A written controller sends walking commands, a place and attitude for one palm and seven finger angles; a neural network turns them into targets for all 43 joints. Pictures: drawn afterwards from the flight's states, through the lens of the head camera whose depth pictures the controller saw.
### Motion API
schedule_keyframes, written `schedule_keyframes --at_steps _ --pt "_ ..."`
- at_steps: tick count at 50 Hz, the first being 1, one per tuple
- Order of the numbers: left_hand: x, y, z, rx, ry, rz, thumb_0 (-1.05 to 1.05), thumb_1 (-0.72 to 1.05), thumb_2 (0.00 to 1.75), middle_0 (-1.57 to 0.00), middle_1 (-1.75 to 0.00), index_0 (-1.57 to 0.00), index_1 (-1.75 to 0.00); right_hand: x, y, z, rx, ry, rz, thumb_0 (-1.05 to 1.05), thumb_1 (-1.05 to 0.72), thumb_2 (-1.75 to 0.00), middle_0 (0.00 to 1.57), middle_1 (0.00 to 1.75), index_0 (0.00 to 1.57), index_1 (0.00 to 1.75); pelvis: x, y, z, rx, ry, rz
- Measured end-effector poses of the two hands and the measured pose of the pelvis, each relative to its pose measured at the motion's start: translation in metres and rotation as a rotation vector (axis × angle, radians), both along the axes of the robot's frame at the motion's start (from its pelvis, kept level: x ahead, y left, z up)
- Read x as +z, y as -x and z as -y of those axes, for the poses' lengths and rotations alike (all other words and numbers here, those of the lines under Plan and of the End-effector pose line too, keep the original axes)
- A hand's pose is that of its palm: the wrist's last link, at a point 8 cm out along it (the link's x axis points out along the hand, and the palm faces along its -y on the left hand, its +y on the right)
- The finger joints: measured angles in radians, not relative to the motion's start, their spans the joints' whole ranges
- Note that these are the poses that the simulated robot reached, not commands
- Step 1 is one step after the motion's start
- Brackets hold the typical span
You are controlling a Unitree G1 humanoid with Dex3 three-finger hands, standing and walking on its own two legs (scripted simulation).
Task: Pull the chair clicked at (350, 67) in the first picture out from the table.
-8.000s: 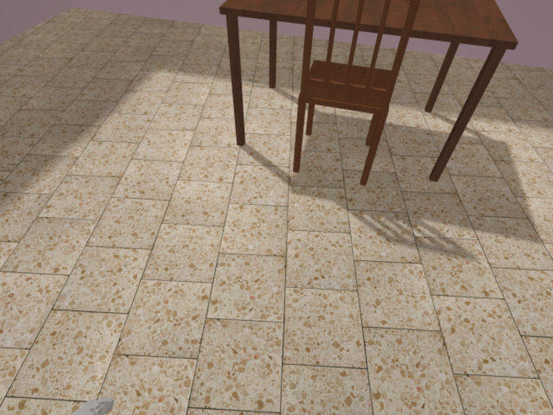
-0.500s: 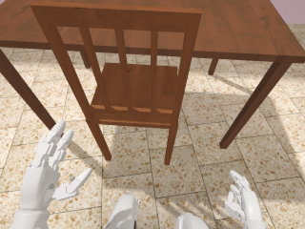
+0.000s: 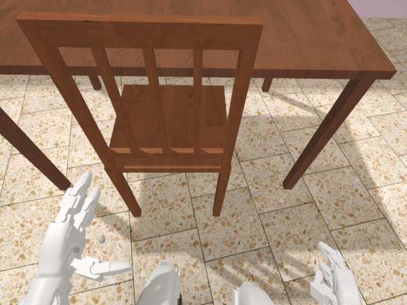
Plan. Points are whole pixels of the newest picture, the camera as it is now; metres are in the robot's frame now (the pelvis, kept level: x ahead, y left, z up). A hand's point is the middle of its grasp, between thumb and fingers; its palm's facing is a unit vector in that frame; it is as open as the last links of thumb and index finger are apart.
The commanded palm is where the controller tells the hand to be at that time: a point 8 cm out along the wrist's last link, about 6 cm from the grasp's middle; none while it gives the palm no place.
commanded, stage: raise the hand toward the chair's back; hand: left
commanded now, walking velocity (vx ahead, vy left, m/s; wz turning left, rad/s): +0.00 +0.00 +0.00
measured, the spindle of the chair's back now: (158, 110) +0.52 +0.14 +0.04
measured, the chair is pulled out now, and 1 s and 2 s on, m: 0.00 0.00 0.00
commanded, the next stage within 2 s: aim the fingers beside a spindle in 0.96 s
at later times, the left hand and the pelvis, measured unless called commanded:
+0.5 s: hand (78, 220) +0.24 +0.22 +0.07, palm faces +0.09 -0.99 -0.07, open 16.9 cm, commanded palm +0.22 +0.27 +0.06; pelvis +0.00 +0.01 +0.01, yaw +1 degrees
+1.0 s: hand (94, 223) +0.24 +0.20 +0.06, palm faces +0.07 -1.00 -0.05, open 16.9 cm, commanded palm +0.22 +0.26 +0.06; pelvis +0.01 +0.00 +0.02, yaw +0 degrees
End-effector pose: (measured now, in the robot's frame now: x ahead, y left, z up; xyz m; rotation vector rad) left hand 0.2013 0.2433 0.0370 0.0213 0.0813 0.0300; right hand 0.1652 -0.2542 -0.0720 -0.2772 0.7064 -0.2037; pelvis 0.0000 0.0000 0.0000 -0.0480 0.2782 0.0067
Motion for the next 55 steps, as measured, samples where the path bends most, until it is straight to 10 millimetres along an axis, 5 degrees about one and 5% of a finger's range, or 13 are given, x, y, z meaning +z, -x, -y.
schedule_keyframes --at_steps 7,15,23,34,55 --pt "0.031 -0.006 -0.018 0.084 -0.035 0.121 -0.01 -0.39 0.35 -0.08 -0.10 -0.07 -0.10 0.015 -0.021 -0.028 0.063 -0.041 0.057 0.02 -0.90 -0.90 0.20 0.29 0.21 0.30 0.007 -0.003 -0.006 0.009 0.009 0.016" --pt "0.013 -0.006 -0.018 0.027 -0.013 -0.009 -0.01 -0.47 0.31 -0.07 -0.09 -0.06 -0.09 0.018 -0.020 -0.045 0.096 -0.064 0.047 0.02 -0.90 -0.90 0.21 0.30 0.21 0.30 0.010 -0.001 -0.011 0.012 0.014 0.029" --pt "0.036 -0.012 -0.031 0.072 -0.055 0.117 -0.02 -0.49 0.30 -0.07 -0.08 -0.06 -0.08 0.013 -0.002 -0.037 0.089 -0.041 -0.005 0.02 -0.90 -0.90 0.21 0.30 0.21 0.30 0.010 0.000 -0.011 0.016 0.017 0.035" --pt "0.026 -0.014 -0.019 0.034 -0.023 0.024 -0.02 -0.50 0.30 -0.06 -0.08 -0.06 -0.08 0.016 0.017 -0.019 0.024 -0.032 -0.025 0.02 -0.90 -0.90 0.20 0.30 0.21 0.30 0.016 -0.001 -0.008 0.004 0.006 0.040" --pt "0.029 -0.022 -0.011 0.073 -0.038 0.072 -0.02 -0.50 0.30 -0.07 -0.08 -0.06 -0.08 0.011 -0.006 -0.011 0.058 -0.051 -0.003 0.02 -0.90 -0.90 0.20 0.30 0.21 0.30 0.014 -0.008 0.006 0.011 -0.002 0.029"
